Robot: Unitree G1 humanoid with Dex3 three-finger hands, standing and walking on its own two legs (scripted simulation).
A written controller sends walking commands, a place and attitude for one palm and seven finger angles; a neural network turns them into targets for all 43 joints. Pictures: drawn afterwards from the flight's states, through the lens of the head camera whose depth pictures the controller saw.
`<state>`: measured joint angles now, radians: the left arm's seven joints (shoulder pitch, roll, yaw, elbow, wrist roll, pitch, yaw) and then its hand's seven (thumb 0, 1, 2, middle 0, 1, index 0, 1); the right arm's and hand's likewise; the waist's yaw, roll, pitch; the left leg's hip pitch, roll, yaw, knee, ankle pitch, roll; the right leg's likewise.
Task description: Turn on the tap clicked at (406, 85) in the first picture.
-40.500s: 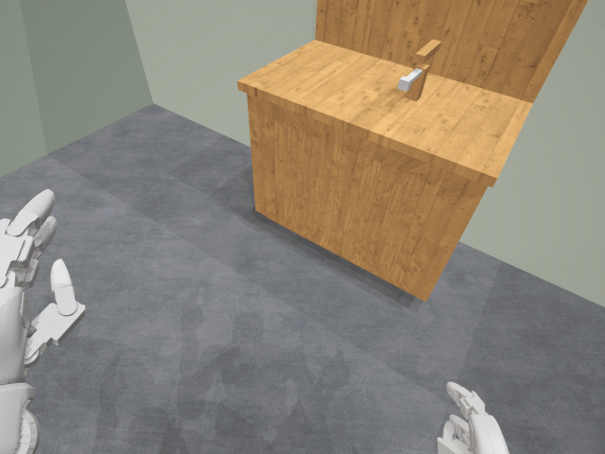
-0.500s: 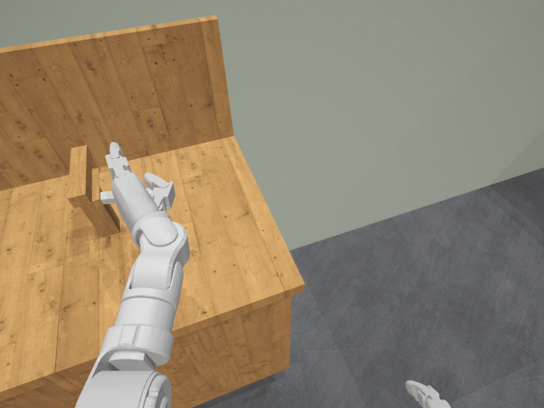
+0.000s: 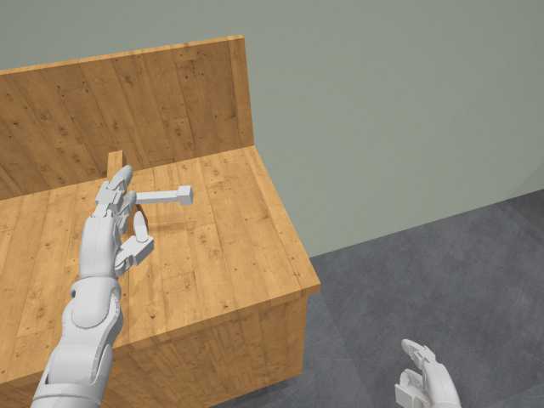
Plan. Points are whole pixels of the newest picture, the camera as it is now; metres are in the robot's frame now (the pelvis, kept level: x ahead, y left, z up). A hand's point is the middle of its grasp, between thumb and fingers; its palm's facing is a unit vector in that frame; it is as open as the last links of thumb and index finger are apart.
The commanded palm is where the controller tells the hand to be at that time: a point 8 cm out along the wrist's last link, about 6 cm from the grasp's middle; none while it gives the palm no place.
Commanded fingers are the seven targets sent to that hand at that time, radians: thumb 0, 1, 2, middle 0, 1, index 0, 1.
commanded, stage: draw the hand back beside the body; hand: left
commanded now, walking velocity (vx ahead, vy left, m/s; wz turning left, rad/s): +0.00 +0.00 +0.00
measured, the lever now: (185, 195) +0.50 +0.22 +0.02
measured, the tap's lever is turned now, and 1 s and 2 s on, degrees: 75 75 75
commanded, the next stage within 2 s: step back with the hand held close in 0.84 s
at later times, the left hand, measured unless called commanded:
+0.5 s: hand (88, 266) +0.24 +0.25 +0.15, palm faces +0.34 -0.87 -0.34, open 7.4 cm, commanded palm +0.19 +0.30 +0.16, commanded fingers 0.00 0.90 0.90 -0.20 -0.30 -0.20 -0.30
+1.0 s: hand (76, 275) +0.22 +0.24 +0.16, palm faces +0.39 -0.85 -0.36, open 7.4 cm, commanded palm +0.17 +0.29 +0.17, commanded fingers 0.00 0.90 0.90 -0.20 -0.30 -0.20 -0.30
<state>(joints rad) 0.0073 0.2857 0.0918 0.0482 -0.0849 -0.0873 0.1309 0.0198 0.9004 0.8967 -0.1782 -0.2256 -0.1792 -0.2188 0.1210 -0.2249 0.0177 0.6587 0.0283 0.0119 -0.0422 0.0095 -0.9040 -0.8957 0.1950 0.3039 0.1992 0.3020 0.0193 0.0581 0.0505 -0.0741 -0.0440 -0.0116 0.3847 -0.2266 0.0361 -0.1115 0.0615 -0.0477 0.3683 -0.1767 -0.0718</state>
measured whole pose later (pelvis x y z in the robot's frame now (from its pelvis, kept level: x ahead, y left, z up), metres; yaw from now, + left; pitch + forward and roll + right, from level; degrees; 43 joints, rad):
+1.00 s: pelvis +0.02 +0.00 +0.00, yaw +1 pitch -5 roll -1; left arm 0.42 0.35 0.26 -0.39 -0.10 -0.08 0.12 0.02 0.90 0.90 -0.21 -0.31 -0.21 -0.30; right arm 0.17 -0.23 0.00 0.63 0.02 -0.02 -0.05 0.01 -0.90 -0.90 0.20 0.30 0.20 0.30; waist 0.05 0.08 0.03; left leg -0.07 -0.04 -0.02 0.42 -0.27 0.04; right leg -0.09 0.06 -0.06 0.38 -0.21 -0.07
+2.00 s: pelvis -0.08 +0.02 -0.01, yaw +0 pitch +6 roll -1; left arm 0.51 0.42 0.45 -0.51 -0.02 -0.24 0.14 0.02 0.89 0.90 -0.21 -0.31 -0.21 -0.30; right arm 0.21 -0.19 -0.03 0.61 -0.01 -0.07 -0.05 0.01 -0.90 -0.90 0.20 0.30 0.20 0.30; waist 0.04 0.01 -0.03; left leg -0.46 -0.03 0.02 0.49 -0.13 0.06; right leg -0.18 0.04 0.06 0.59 -0.37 0.01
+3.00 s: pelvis -0.30 -0.03 -0.01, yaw +5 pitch -1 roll +2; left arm 0.48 0.36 0.33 -0.43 -0.04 -0.10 0.15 0.02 0.90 0.90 -0.21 -0.31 -0.21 -0.30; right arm 0.27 -0.19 -0.02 0.63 0.02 -0.12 -0.08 0.01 -0.90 -0.90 0.20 0.30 0.20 0.30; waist -0.02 -0.04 -0.04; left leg -0.11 0.02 0.07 0.49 -0.36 -0.02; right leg -0.48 -0.03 -0.03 0.95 -0.42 0.01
